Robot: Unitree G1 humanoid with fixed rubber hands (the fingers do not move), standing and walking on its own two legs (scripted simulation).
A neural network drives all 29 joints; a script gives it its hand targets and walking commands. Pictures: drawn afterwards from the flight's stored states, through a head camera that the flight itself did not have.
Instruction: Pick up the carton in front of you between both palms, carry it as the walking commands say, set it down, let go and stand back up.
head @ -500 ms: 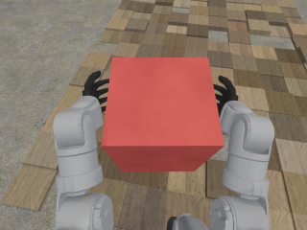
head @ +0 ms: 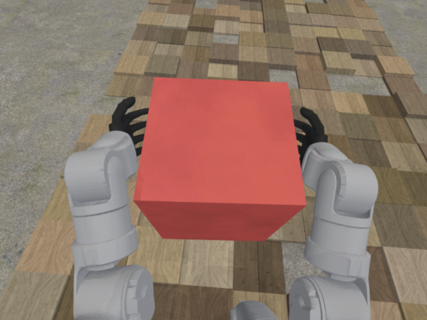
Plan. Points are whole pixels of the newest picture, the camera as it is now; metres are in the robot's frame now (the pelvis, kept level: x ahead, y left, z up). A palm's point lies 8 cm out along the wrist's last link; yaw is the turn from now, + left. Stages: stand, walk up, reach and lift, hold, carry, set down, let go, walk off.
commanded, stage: carry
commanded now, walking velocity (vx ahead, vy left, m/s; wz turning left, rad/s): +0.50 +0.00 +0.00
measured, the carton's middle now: (217, 170) +0.36 -0.03 +0.07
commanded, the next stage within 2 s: none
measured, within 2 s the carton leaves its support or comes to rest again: neither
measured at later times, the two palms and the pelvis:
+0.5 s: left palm (135, 66) +0.63 +0.14 +0.11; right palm (259, 60) +0.67 -0.16 +0.10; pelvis +0.33 -0.05 +0.02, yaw +4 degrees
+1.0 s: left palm out of the picture +0.99 +0.09 +0.12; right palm out of the picture +0.97 -0.21 +0.11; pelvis +0.66 -0.04 +0.00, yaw -1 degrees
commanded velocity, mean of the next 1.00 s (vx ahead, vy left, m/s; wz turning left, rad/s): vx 0.50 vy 0.00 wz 0.00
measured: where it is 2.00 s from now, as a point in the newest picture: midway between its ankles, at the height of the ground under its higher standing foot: (191, 123)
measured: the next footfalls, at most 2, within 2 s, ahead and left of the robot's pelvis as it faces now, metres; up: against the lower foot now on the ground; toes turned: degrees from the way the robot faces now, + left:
right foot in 0.20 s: +0.31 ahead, -0.10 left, +0.00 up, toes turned +0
left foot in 0.68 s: +0.61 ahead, +0.07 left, +0.00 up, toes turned +6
